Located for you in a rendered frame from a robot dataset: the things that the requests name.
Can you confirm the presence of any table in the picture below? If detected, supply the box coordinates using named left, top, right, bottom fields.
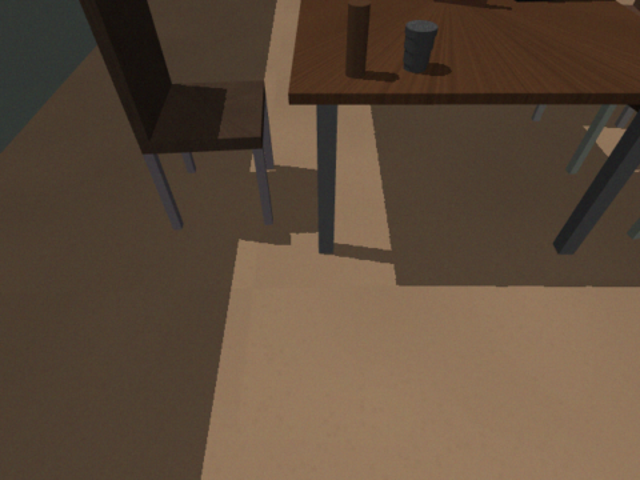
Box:
left=288, top=0, right=640, bottom=255

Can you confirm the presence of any chair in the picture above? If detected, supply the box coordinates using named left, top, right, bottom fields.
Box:
left=565, top=104, right=640, bottom=240
left=531, top=0, right=640, bottom=128
left=79, top=0, right=274, bottom=230

